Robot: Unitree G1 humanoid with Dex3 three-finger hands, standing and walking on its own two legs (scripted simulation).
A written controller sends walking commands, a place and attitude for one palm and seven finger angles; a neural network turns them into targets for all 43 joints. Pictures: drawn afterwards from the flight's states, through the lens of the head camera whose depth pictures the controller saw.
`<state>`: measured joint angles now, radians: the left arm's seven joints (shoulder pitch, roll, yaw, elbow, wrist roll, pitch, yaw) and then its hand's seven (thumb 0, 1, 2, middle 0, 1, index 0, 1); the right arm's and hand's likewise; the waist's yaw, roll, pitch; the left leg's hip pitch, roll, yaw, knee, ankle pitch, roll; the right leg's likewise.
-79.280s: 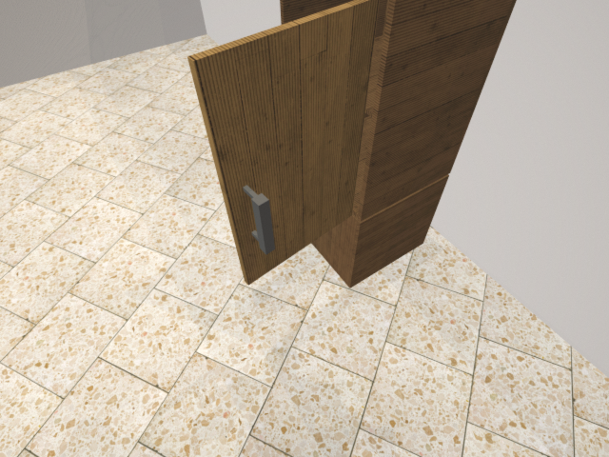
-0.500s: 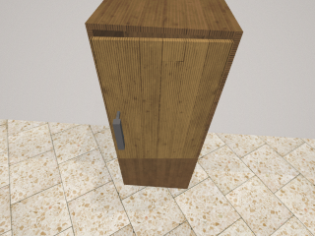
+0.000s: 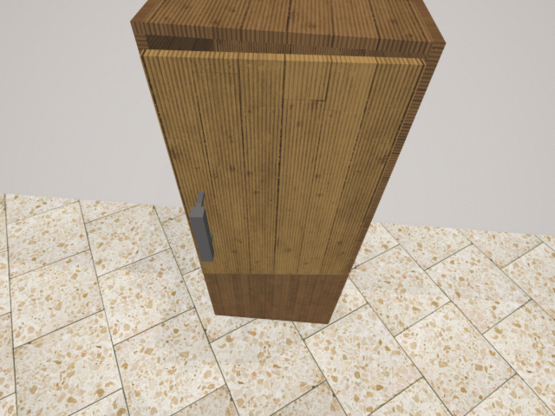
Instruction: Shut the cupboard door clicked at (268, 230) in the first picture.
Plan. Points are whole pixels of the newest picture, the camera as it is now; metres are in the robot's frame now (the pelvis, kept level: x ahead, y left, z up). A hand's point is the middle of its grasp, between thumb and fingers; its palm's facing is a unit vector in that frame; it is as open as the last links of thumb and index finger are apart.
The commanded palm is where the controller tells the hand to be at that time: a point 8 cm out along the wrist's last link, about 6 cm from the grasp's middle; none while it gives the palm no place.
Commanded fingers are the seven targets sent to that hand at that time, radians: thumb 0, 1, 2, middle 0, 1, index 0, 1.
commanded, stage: come to a stop and stand still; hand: left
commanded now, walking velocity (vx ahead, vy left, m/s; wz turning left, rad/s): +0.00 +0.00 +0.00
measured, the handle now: (204, 227) +0.46 +0.18 -0.09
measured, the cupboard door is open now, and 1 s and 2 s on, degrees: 4 4 4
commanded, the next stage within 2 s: look again from close up in 0.56 s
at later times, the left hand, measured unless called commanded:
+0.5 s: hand out of the picture -0.02 +0.21 -0.16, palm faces -0.02 -0.97 -0.25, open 7.4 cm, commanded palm none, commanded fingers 0.00 0.90 0.90 -0.20 -0.30 -0.20 -0.30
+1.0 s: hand out of the picture +0.02 +0.18 -0.16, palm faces -0.02 -0.98 -0.21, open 7.4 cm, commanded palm none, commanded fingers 0.00 0.90 0.90 -0.20 -0.30 -0.20 -0.30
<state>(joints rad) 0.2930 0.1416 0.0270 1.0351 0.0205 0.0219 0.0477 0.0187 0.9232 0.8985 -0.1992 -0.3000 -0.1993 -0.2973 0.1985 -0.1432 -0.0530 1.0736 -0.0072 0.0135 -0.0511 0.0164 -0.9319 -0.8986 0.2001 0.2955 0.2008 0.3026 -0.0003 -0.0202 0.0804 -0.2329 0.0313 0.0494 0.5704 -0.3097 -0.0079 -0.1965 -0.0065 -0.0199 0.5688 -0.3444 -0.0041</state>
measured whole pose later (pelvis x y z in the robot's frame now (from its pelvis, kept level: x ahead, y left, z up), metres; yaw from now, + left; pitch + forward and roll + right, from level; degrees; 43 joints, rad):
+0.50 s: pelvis -0.04 +0.02 +0.00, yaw +0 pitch -1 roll +1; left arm 0.30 0.20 -0.02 1.01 0.02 0.00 0.02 0.00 0.90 0.90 -0.20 -0.30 -0.20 -0.30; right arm 0.28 -0.20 -0.01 1.01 -0.02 0.00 0.00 0.01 -0.92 -0.90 0.20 0.30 0.20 0.30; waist -0.01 0.02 0.01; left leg -0.27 -0.01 0.07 0.48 -0.20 0.03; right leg -0.26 -0.03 0.02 0.53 -0.26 0.01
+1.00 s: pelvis +0.00 +0.00 +0.01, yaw -1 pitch +0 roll +1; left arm 0.23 0.18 -0.02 1.10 0.02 -0.02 0.02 0.00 0.90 0.90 -0.20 -0.30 -0.20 -0.30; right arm 0.22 -0.17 0.00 1.10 -0.01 -0.03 -0.02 0.01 -0.91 -0.90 0.20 0.30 0.20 0.30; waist 0.00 -0.01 0.04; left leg -0.20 0.01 0.07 0.45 -0.24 0.00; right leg -0.19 -0.01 0.01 0.48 -0.29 0.00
